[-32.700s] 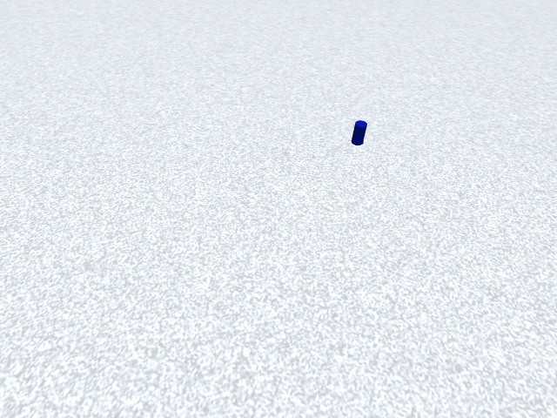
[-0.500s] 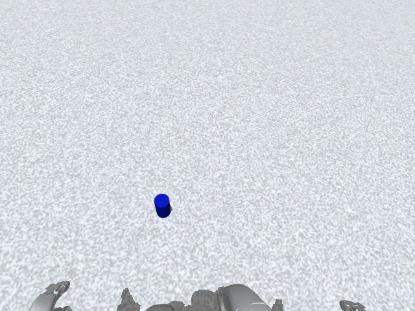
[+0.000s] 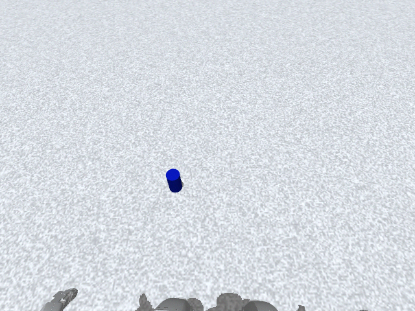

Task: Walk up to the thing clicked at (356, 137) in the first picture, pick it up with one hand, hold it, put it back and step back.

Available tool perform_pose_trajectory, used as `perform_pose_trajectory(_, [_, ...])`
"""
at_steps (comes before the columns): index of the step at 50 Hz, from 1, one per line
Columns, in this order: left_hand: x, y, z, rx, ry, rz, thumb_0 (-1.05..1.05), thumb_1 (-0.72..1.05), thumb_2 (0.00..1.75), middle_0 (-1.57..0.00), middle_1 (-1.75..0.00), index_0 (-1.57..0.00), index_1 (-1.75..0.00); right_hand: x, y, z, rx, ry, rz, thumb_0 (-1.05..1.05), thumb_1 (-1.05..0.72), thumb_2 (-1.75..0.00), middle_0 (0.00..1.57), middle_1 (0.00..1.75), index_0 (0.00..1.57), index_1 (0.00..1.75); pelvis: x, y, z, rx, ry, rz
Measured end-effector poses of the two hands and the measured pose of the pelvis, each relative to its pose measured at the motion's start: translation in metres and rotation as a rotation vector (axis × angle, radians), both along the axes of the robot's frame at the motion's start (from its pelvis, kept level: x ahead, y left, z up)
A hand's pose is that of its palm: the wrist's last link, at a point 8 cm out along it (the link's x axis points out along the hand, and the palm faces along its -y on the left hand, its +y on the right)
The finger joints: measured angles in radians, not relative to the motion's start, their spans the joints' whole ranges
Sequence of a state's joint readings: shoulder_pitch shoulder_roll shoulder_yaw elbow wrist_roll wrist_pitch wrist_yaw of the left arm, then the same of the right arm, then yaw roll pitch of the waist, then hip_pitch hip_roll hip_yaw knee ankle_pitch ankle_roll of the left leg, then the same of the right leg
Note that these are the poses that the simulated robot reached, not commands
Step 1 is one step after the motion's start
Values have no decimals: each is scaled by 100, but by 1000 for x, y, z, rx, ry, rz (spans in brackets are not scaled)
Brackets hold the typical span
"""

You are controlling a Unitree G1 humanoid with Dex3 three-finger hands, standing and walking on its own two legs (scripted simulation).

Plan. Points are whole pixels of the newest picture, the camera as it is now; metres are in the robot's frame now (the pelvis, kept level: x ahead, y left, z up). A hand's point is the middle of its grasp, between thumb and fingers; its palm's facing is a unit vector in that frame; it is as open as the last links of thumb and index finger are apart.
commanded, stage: step back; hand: left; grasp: from the side
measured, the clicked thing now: (174, 181) +0.75 +0.20 -0.69
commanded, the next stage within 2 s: stand in 1.66 s
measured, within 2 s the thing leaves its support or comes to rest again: neither
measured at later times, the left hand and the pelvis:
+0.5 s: hand out of the picture -0.10 +0.24 -0.15, palm faces -0.06 -0.92 -0.40, open 7.4 cm; pelvis -0.18 -0.03 -0.01, yaw -3 degrees
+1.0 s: hand out of the picture -0.22 +0.23 -0.14, palm faces +0.05 -0.93 -0.36, open 7.4 cm; pelvis -0.28 -0.03 +0.00, yaw +2 degrees
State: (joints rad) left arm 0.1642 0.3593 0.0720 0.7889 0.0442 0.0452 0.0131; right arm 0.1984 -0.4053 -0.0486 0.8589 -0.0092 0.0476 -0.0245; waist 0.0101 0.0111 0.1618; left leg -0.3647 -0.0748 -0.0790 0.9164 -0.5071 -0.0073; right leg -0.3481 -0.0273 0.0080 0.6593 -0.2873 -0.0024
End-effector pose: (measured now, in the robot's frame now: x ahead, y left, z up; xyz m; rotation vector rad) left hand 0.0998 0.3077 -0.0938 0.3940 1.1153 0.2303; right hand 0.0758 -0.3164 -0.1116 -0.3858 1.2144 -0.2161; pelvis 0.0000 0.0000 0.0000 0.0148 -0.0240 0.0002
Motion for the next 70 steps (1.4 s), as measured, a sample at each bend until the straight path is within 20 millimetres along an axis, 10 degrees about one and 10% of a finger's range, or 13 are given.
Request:
perform_pose_trajectory(11, [-56, 6, -14, -55, -21, 18, 1, 90, 90, -20, -30, -20, -30, -71, 17, 18, -17, -13, 29, 1, -90, -89, 21, 30, 21, 30, -75, 4, 4, -33, -13, 8])
perform_pose_trajectory(21, [-156, -15, -23, -23, 72, -19, 1, 90, 90, -20, -30, -20, -30, -112, -19, 13, -21, -142, 31, 1, -90, -89, 21, 30, 21, 31, -153, -20, -9, -28, -2, -63])
perform_pose_trajectory(28, [-234, -29, -5, -5, 112, 23, 1, 90, 90, -20, -30, -21, -30, -174, -32, 5, 5, -89, -6, 1, -90, -89, 20, 30, 21, 30, -199, -30, 1, 11, -8, -39])
perform_pose_trajectory(40, [-285, -12, -9, -22, 0, 78, 1, 90, 90, -20, -30, -21, -30, -273, -10, -3, 26, 43, 38, 1, -90, -89, 20, 30, 21, 30, -259, -24, -2, 20, -26, 51])
perform_pose_trajectory(54, [-342, -33, -15, -80, 47, 109, 1, 90, 90, -20, -30, -21, -30, -265, -12, 6, 47, -66, 57, 1, -90, -89, 21, 30, 21, 30, -280, -29, 4, -26, -33, 48])
perform_pose_trajectory(70, [-304, -27, -11, -88, 76, 97, 1, 90, 90, -20, -30, -20, -30, -255, 3, 10, 67, -6, 24, 1, -90, -89, 21, 30, 21, 30, -255, -26, 15, -22, -13, 32])
